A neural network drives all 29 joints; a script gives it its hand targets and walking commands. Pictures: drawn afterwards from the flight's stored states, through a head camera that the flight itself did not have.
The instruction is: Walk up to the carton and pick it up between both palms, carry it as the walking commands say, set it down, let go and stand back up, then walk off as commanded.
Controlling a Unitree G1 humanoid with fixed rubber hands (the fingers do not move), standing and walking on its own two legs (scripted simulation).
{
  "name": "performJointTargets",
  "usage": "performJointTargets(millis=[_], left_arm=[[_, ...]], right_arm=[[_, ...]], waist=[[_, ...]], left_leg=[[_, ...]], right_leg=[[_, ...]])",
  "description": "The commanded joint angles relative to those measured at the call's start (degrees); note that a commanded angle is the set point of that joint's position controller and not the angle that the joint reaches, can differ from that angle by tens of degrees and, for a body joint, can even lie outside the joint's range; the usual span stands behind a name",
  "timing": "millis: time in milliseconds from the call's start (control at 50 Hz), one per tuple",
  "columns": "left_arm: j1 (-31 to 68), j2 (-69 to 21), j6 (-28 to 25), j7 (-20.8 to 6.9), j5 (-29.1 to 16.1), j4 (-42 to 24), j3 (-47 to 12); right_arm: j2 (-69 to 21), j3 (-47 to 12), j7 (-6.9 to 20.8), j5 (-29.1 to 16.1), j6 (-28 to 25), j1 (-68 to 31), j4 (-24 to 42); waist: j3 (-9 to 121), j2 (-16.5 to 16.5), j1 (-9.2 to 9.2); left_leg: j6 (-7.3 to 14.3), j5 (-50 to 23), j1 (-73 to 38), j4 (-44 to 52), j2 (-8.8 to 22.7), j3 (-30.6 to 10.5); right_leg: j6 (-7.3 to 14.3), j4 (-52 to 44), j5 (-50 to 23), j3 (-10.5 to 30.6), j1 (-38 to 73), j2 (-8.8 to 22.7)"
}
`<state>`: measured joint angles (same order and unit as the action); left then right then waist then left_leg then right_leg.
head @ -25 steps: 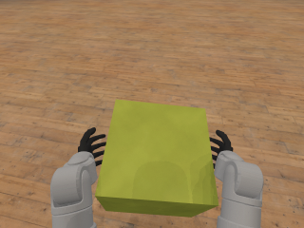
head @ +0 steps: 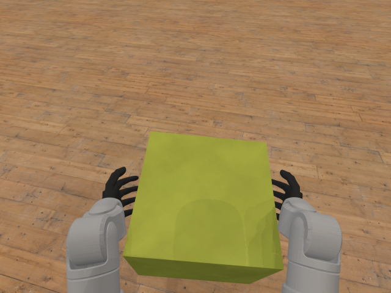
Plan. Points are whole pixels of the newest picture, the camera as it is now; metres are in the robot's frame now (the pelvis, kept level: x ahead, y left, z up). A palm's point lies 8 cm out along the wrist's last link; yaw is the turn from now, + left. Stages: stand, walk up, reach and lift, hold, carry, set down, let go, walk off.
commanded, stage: carry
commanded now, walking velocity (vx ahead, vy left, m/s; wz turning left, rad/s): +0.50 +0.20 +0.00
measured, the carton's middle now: (201, 209) +0.31 +0.00 +0.03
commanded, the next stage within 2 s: none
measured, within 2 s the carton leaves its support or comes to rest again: neither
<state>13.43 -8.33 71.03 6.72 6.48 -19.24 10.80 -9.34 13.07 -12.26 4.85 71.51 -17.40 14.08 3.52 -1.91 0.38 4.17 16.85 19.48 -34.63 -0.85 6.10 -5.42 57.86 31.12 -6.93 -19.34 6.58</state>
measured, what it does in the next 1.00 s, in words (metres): walks ahead: right foot, then left foot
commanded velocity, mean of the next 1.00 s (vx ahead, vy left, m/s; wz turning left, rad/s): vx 0.50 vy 0.20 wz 0.00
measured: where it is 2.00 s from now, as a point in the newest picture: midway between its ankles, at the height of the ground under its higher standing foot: (149, 173)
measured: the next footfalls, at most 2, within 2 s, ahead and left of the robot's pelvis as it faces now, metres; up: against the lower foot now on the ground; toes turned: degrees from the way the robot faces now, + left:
right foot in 0.18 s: +0.16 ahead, -0.09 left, +0.00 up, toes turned -8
left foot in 0.46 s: +0.32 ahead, +0.19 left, +0.00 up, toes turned +4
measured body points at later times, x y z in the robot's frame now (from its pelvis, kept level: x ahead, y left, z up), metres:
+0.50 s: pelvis +0.25 +0.10 -0.01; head +0.25 +0.09 +0.44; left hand +0.53 +0.26 +0.10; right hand +0.55 -0.06 +0.09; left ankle +0.28 +0.19 -0.73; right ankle +0.12 -0.07 -0.71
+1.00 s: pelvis +0.52 +0.18 +0.00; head +0.54 +0.17 +0.45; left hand +0.81 +0.35 +0.10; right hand +0.82 +0.02 +0.08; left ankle +0.53 +0.30 -0.69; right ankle +0.44 +0.04 -0.73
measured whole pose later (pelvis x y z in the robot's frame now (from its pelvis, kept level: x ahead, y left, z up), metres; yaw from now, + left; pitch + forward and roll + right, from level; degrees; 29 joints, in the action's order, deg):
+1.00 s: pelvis +0.52 +0.18 +0.00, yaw +2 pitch +4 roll +1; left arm 12.5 -8.3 71.4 7.6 6.5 -22.7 8.2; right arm -8.7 11.7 -11.8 4.9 70.9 -15.0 18.9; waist 3.0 -0.3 0.2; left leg 4.6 26.7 30.1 -52.4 -0.4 1.3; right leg -2.6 31.5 23.8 -7.2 -10.9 7.0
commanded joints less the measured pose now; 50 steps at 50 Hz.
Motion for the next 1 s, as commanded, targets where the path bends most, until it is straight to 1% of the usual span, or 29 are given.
performJointTargets(millis=[0,100,120,140,160,180,200,220,240,260,300,360,420,440,460,480,500,540,620,660,720,760,780,800,820,840,880,940,980], left_arm=[[36.02,-54.73,-1.59,-10.96,-25.74,-9.69,-42.40],[32.86,-53.81,-0.82,-10.59,-25.34,-7.14,-41.34],[33.30,-53.40,-0.83,-10.51,-25.12,-8.30,-41.24],[32.12,-54.11,-0.75,-10.63,-25.36,-7.63,-41.30],[30.56,-53.84,-0.51,-10.30,-25.23,-7.25,-41.34],[30.51,-53.60,-0.70,-10.29,-25.20,-8.01,-40.87],[29.64,-53.07,-0.82,-10.25,-24.76,-7.16,-40.52],[29.60,-53.77,-0.88,-9.97,-25.17,-8.01,-41.33],[31.98,-53.96,-1.46,-10.07,-25.51,-9.82,-41.26],[31.69,-54.98,-1.63,-10.14,-25.59,-9.58,-40.97],[32.85,-56.11,-2.24,-10.00,-26.28,-11.95,-42.25],[30.67,-55.90,-1.92,-10.07,-26.37,-12.08,-42.50],[25.16,-52.49,-0.66,-9.63,-24.53,-10.22,-42.21],[26.52,-51.32,-0.23,-9.57,-24.05,-10.12,-42.40],[27.23,-50.37,0.68,-9.78,-23.39,-10.04,-43.23],[28.68,-51.41,0.62,-10.39,-24.23,-9.94,-43.92],[27.50,-52.33,0.11,-10.79,-24.27,-10.71,-44.25],[28.26,-54.26,-1.07,-11.04,-25.15,-11.13,-43.65],[29.08,-53.95,-0.96,-10.64,-24.81,-10.59,-42.94],[30.32,-53.52,-0.79,-10.35,-25.51,-11.18,-43.06],[30.05,-52.61,-0.34,-10.07,-25.06,-10.61,-43.08],[29.79,-52.88,-0.04,-10.15,-25.07,-10.26,-42.29],[27.15,-53.51,-0.37,-10.12,-25.09,-10.29,-42.12],[29.72,-52.58,-0.86,-10.17,-24.84,-11.15,-41.79],[26.38,-54.40,-0.93,-9.88,-25.24,-10.14,-42.54],[27.77,-54.16,-1.52,-9.69,-24.93,-11.01,-41.53],[28.58,-56.06,-2.12,-10.12,-25.48,-12.08,-42.59],[30.54,-57.65,-2.63,-9.96,-26.42,-14.10,-44.22],[26.80,-55.64,-2.29,-10.00,-25.96,-13.85,-44.11]], right_arm=[[-54.62,-44.89,15.17,-22.55,-1.68,-33.84,13.05],[-52.08,-45.11,14.90,-22.32,-0.89,-32.14,14.43],[-52.03,-45.33,14.80,-22.59,-0.87,-33.23,15.55],[-52.31,-45.96,14.84,-23.03,-0.78,-33.72,15.66],[-51.20,-45.03,14.62,-22.47,-0.51,-32.45,15.30],[-51.89,-45.81,14.32,-22.93,-0.24,-34.49,15.93],[-51.96,-46.61,14.20,-22.44,-0.01,-31.35,15.11],[-51.95,-46.51,14.46,-23.13,-0.20,-31.25,15.96],[-53.33,-45.79,14.52,-23.10,-0.53,-30.59,14.43],[-53.81,-45.69,14.54,-23.12,-0.83,-30.71,14.60],[-55.34,-46.44,15.08,-23.64,-1.56,-31.71,16.01],[-54.51,-46.43,14.52,-23.15,-1.63,-33.06,18.48],[-52.69,-45.34,14.57,-22.65,-0.40,-26.31,14.43],[-51.24,-44.35,14.56,-22.63,-0.40,-26.33,14.22],[-49.60,-42.72,14.32,-21.37,-0.04,-25.59,11.50],[-51.93,-43.57,14.24,-21.40,-0.47,-26.42,13.47],[-53.26,-45.25,14.49,-21.47,-0.41,-26.17,14.63],[-55.40,-47.17,15.07,-22.38,-0.79,-27.69,15.16],[-53.43,-46.28,15.39,-22.84,-0.92,-28.21,15.99],[-52.80,-46.13,15.14,-22.84,-0.51,-28.05,16.11],[-52.72,-45.71,15.47,-22.98,0.02,-27.79,14.93],[-51.14,-45.79,15.27,-23.30,0.39,-28.94,15.51],[-51.23,-46.11,14.85,-23.76,0.02,-30.34,18.12],[-51.64,-47.09,14.74,-23.22,0.04,-29.80,18.06],[-52.99,-47.32,15.05,-23.94,0.14,-27.35,16.54],[-53.80,-47.10,15.19,-24.24,-0.29,-28.30,15.94],[-54.88,-47.23,15.29,-23.67,-1.26,-27.46,16.72],[-55.92,-47.31,15.44,-23.71,-1.92,-28.80,18.48],[-54.23,-46.96,15.19,-22.89,-1.91,-27.17,18.43]], waist=[[19.45,-5.84,-2.10],[18.62,-7.10,-1.60],[19.31,-7.17,-0.91],[22.43,-2.96,0.11],[26.22,-1.86,1.25],[29.47,8.36,2.28],[28.24,23.36,1.33],[28.97,16.79,1.58],[28.66,9.88,1.30],[26.49,7.45,1.25],[21.42,10.78,0.86],[18.42,15.11,0.56],[23.99,8.22,-1.39],[28.17,1.04,-2.67],[26.00,-18.41,-1.75],[24.42,-16.50,-2.25],[22.98,-9.90,-2.22],[22.64,-1.82,-2.12],[18.53,-7.54,-2.14],[15.71,-5.57,-2.25],[16.96,-6.48,-1.20],[25.05,-5.08,1.55],[29.53,3.58,3.14],[27.01,23.53,1.64],[29.76,19.25,2.18],[29.37,12.18,1.87],[23.39,6.25,1.14],[16.86,12.27,0.91],[15.49,12.72,0.75]], left_leg=[[8.55,-13.45,-26.22,18.03,17.17,-21.26],[7.63,-22.12,-22.11,16.74,15.04,-15.18],[5.89,-24.41,-20.62,13.82,12.84,-11.59],[3.22,-35.62,-15.57,5.14,10.55,-5.84],[-0.06,-41.69,-6.44,-3.83,7.49,-1.85],[-2.79,-29.35,6.73,-16.44,3.23,-0.06],[-5.08,7.92,25.53,-26.50,-4.14,-2.74],[-4.71,12.18,30.16,-30.92,-0.13,-10.15],[-4.53,10.17,29.90,-30.29,1.60,-10.74],[-4.13,8.62,28.64,-25.99,2.70,-10.17],[-4.22,9.83,22.97,-11.01,4.20,-7.85],[-4.37,2.63,8.42,2.70,0.51,-0.20],[-2.67,-10.38,-19.69,10.69,-3.16,5.84],[-0.17,-5.37,-32.24,11.06,4.03,-6.21],[4.35,-12.15,-35.87,18.48,18.70,-32.41],[8.66,-25.20,-39.64,15.67,17.89,-33.20],[10.17,-30.46,-38.07,13.18,19.55,-29.44],[7.78,-32.52,-37.42,11.30,17.15,-22.42],[7.84,-29.84,-31.40,15.31,16.29,-18.58],[7.03,-36.51,-30.34,14.96,15.04,-15.58],[3.28,-54.71,-24.70,8.79,11.07,-7.80],[-1.83,-63.95,-11.73,-9.02,7.46,-0.24],[-4.18,-47.68,3.54,-20.96,4.74,-1.62],[-6.09,2.50,24.60,-35.61,-5.04,-4.07],[-5.07,10.76,29.02,-44.40,-3.49,-13.45],[-4.51,8.89,30.51,-46.62,-0.28,-15.66],[-3.66,5.32,28.80,-30.20,4.76,-12.89],[-4.47,8.21,19.75,-8.10,5.55,-6.98],[-4.43,2.24,6.14,3.38,-0.33,2.16]], right_leg=[[1.47,-5.64,1.07,0.35,-15.90,-0.72],[2.64,-18.39,-6.48,-4.17,-6.98,-4.42],[3.18,-24.12,-9.58,-5.43,-1.59,-5.75],[4.25,-31.91,-15.88,-5.76,11.44,-6.79],[5.29,-32.68,-18.14,-1.22,26.08,-3.76],[9.08,-36.05,-24.12,16.46,37.89,8.79],[16.90,-37.40,-48.08,37.56,47.37,21.69],[19.58,-33.56,-55.19,36.16,50.66,22.80],[17.10,-32.79,-53.31,31.09,50.16,21.69],[15.09,-34.60,-45.66,28.02,47.28,20.65],[12.20,-37.59,-41.66,18.73,39.77,17.06],[7.84,-37.33,-36.35,6.33,25.60,13.26],[2.59,-18.69,-44.55,-4.00,10.79,7.23],[0.89,-6.45,-32.81,-2.87,-1.29,5.01],[-0.60,6.07,-0.11,-2.44,-15.39,-3.85],[1.04,9.21,6.71,1.64,-20.89,-4.10],[1.37,11.08,4.21,2.42,-22.90,-1.51],[1.07,6.87,0.41,3.06,-20.91,0.23],[1.94,-5.38,-0.78,0.33,-17.51,-1.27],[2.20,-10.87,-4.24,-3.02,-15.67,-3.36],[3.32,-21.00,-9.06,-8.42,-2.46,-8.56],[6.03,-31.23,-19.82,-3.71,23.89,-6.59],[9.75,-32.45,-25.35,11.66,39.20,3.23],[17.49,-35.86,-53.63,37.98,48.03,20.13],[21.49,-31.54,-63.93,39.50,52.17,21.23],[18.82,-30.11,-62.12,34.20,52.41,20.43],[13.31,-34.47,-46.55,24.95,44.91,17.77],[11.29,-36.64,-41.86,14.08,33.10,15.96],[7.39,-33.97,-49.28,4.01,22.61,12.34]])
